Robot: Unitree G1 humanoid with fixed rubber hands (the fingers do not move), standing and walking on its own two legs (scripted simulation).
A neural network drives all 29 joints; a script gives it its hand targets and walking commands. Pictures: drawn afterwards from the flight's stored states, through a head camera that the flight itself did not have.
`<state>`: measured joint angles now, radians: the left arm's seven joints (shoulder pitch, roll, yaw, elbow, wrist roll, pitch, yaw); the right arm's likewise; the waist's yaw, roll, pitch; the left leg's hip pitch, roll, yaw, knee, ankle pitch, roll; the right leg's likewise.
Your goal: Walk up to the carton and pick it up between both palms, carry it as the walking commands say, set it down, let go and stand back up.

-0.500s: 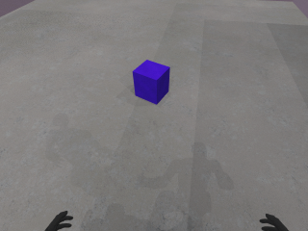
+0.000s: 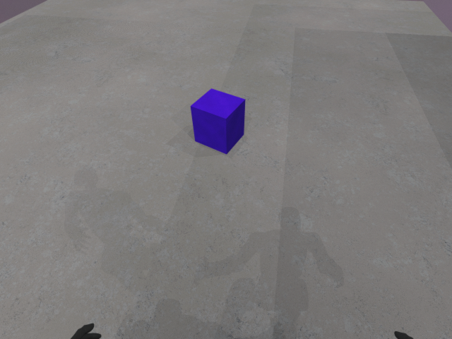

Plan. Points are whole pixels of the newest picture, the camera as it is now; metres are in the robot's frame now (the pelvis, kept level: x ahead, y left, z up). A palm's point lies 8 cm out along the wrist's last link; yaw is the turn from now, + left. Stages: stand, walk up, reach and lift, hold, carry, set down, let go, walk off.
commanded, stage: stand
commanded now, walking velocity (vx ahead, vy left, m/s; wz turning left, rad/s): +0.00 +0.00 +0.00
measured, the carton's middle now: (219, 121) +1.51 +0.11 -0.64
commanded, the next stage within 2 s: walk up in 0.22 s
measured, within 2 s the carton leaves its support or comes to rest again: neither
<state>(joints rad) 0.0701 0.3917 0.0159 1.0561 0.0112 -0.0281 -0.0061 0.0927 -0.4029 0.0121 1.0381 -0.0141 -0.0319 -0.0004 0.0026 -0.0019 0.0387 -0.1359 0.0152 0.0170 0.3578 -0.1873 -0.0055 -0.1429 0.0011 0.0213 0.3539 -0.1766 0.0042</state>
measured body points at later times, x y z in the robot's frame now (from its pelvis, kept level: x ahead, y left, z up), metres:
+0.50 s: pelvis +0.01 +0.00 +0.00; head +0.01 +0.00 +0.45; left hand +0.11 +0.31 -0.12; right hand +0.10 -0.32 -0.11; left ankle +0.00 +0.12 -0.74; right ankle +0.01 -0.12 -0.74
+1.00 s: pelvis +0.16 +0.08 +0.01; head +0.17 +0.11 +0.46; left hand +0.23 +0.35 -0.15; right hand +0.16 -0.19 -0.12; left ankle +0.12 +0.17 -0.75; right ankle +0.19 -0.10 -0.65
